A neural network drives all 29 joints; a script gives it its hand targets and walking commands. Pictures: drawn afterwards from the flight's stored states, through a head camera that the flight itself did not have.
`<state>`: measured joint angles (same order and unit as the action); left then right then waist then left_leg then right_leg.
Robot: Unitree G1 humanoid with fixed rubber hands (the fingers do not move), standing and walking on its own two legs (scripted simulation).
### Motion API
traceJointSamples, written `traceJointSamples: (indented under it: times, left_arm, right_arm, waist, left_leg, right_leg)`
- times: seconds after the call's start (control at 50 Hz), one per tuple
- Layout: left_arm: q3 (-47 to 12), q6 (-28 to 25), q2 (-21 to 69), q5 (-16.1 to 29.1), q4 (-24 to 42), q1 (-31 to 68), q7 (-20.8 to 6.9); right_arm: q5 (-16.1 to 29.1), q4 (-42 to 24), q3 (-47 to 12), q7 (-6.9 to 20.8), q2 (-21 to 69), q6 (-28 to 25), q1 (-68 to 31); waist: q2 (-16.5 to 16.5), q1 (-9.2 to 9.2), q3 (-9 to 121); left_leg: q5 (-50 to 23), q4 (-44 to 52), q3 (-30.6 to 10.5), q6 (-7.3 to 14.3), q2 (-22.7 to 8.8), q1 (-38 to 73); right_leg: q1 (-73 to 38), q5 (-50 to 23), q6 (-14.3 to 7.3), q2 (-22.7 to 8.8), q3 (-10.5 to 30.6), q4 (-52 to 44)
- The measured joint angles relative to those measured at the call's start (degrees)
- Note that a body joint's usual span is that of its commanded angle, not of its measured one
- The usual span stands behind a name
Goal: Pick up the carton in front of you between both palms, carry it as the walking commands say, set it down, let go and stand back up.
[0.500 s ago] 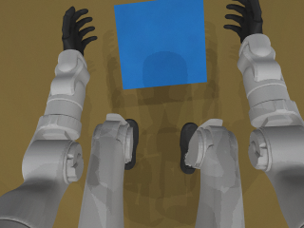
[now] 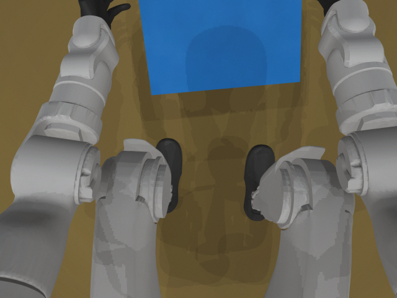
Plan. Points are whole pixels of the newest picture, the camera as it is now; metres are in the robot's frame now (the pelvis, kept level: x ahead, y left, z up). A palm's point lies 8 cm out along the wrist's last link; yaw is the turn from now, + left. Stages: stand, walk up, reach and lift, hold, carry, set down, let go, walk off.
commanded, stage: reach and lift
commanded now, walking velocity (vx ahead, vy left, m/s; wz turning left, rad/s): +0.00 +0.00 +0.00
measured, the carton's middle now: (217, 30) +0.50 +0.00 -0.24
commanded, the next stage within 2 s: none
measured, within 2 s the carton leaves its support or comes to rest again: leaves its support in 0.64 s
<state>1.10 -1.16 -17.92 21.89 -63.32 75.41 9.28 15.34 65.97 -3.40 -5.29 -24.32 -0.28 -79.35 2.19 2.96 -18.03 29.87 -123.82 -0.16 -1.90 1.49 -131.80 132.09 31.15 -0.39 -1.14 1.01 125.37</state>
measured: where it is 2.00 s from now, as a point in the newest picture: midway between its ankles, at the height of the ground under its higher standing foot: (210, 191)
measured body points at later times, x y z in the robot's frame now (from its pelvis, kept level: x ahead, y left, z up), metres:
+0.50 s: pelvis +0.00 +0.00 +0.01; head +0.36 -0.02 +0.27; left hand +0.52 +0.16 -0.17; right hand +0.54 -0.15 -0.18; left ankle +0.13 +0.12 -0.33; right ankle +0.12 -0.12 -0.33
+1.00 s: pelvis +0.00 +0.01 +0.06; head +0.26 -0.02 +0.43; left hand +0.50 +0.13 -0.02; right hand +0.50 -0.17 -0.02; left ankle +0.13 +0.13 -0.33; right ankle +0.11 -0.12 -0.33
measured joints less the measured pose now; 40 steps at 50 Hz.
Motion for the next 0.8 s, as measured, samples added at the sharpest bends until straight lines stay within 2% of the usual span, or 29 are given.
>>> traceJointSamples:
  times: [0.16, 0.3, 0.34, 0.4, 0.48, 0.56, 0.66, 0.74, 0.8]
  left_arm:
    - [2.8, -0.8, 2.7, -4.0, -0.8, -2.3, -0.2]
    - [0.1, -1.3, 3.5, -3.1, -1.3, -0.2, 0.0]
    - [-0.3, -1.5, 4.4, -3.4, -2.2, 1.5, 0.2]
    - [0.8, -2.0, 5.1, -3.8, -3.8, 3.1, 2.2]
    - [3.5, -1.9, 5.8, -4.9, -5.5, 4.3, 2.8]
    - [6.6, 0.4, 5.8, -7.1, -5.4, 4.9, 2.6]
    - [5.8, 3.4, 5.2, -6.1, -1.9, 2.9, 2.6]
    - [6.6, 5.7, 6.4, -5.1, 5.5, -3.4, 3.3]
    - [8.7, 7.6, 8.2, -7.1, 11.5, -9.5, 3.5]
  right_arm:
    - [-2.4, 1.7, 2.2, 0.1, 2.4, -0.7, 1.9]
    - [-1.5, 2.7, 0.0, -0.2, 4.0, -1.6, 0.1]
    - [-1.7, 3.2, 0.2, -1.6, 4.6, -2.0, -0.7]
    - [-1.3, 4.6, -0.7, -2.1, 4.6, -2.4, -1.9]
    - [-1.5, 7.8, -1.3, -2.1, 4.9, -2.0, -4.5]
    - [-2.8, 8.7, -0.6, -2.2, 5.2, 0.4, -6.1]
    - [-2.2, 4.2, -1.9, -3.4, 5.7, 3.5, -3.6]
    - [-2.3, -2.5, -1.6, -4.3, 6.6, 6.2, 1.8]
    - [-4.5, -8.1, 1.7, -4.2, 8.5, 8.9, 6.7]
  waist:
    - [-0.6, 0.13, 3.5]
    - [-0.6, 0.04, 2.9]
    - [-0.5, -0.02, 2.4]
    - [-0.4, 0.01, 2.0]
    - [-0.3, -0.01, 2.1]
    - [-0.2, -0.11, 2.2]
    - [0.2, 0.00, 2.4]
    - [0.6, 0.24, 4.2]
    - [0.3, -0.11, 7.5]
  left_leg:
    - [0.7, 1.1, 0.0, 0.1, -0.1, 0.1]
    - [-0.4, 2.4, 0.1, 0.1, 0.2, 0.1]
    - [-0.7, 2.7, 0.0, 0.1, 0.3, 0.1]
    - [-0.9, 2.9, 0.0, 0.2, 0.2, 0.3]
    - [-1.2, 2.8, 0.1, 0.2, -0.1, -0.1]
    - [-1.4, 1.7, 0.1, 0.0, -0.1, -0.7]
    - [-0.9, -0.1, -0.5, -0.8, 0.6, -0.4]
    - [-1.1, -0.4, -1.2, -1.2, 1.3, 1.8]
    - [1.1, -0.1, -1.6, -1.3, 1.6, 3.9]
  right_leg:
    - [-0.1, 0.6, 0.1, 0.1, 0.0, -1.2]
    - [-0.2, -0.2, 0.1, -0.1, 0.1, -2.4]
    - [-0.3, -0.5, 0.1, -0.2, 0.0, -2.6]
    - [-0.4, -0.8, 0.1, -0.1, 0.0, -3.0]
    - [0.1, -1.4, 0.1, 0.3, 0.1, -2.9]
    - [1.0, -1.8, 0.0, 0.5, 0.3, -1.7]
    - [0.9, -1.8, 0.2, 1.1, 0.3, -0.2]
    - [-0.9, -1.3, 0.7, 2.0, 0.4, 0.0]
    - [-2.9, -0.8, 1.1, 2.7, 0.5, -1.1]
